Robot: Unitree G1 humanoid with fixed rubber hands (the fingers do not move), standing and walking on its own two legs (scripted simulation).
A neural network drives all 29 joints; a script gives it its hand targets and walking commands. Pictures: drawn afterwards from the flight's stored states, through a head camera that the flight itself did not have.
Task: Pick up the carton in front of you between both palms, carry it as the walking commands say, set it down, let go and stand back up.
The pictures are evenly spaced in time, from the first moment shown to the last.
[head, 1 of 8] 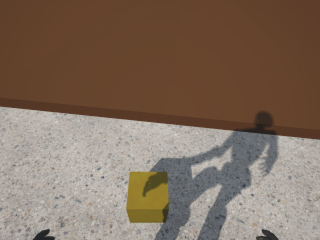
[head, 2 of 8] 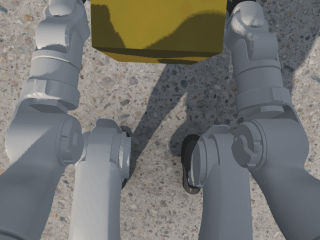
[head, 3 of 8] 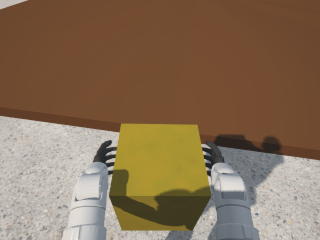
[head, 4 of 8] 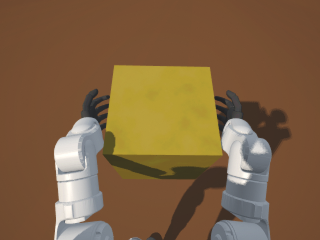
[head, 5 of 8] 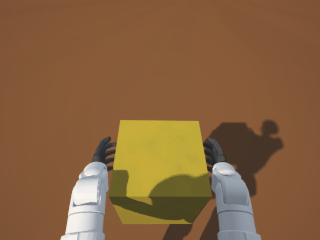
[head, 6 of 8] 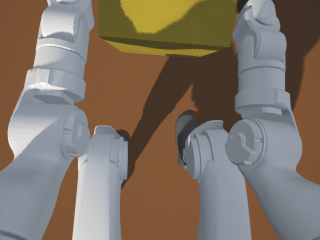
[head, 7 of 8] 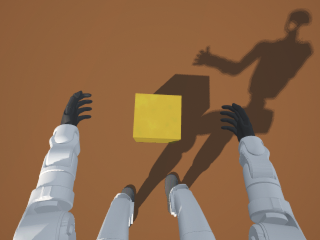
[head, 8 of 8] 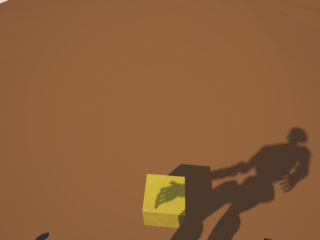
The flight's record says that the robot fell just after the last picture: no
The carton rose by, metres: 0.86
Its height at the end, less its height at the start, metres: +0.11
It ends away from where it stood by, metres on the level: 2.39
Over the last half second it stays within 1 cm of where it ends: yes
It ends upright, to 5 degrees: yes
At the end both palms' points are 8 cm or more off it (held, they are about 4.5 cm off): yes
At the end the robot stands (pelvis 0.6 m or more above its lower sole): yes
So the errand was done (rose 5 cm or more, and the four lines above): yes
